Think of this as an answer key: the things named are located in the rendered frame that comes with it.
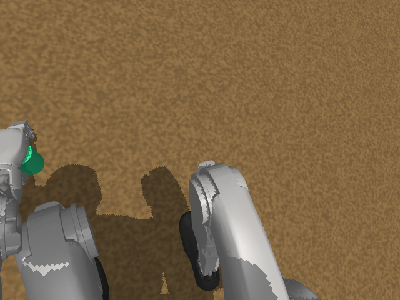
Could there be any left robot hand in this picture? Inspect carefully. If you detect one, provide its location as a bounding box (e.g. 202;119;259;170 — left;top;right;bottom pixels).
0;120;35;185

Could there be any left robot foot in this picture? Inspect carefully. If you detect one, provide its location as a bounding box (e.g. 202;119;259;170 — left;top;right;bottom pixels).
94;257;109;300

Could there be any right robot foot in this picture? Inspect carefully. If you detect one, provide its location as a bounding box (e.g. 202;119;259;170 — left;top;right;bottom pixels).
179;211;220;291

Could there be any can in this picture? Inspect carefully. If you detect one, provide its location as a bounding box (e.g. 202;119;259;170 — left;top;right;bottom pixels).
20;145;44;175

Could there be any right robot hand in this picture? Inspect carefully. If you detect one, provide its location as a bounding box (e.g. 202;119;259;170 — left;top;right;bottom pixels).
282;275;321;300

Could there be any left robot arm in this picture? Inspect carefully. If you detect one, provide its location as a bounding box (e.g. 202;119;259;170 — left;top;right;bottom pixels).
0;164;23;300

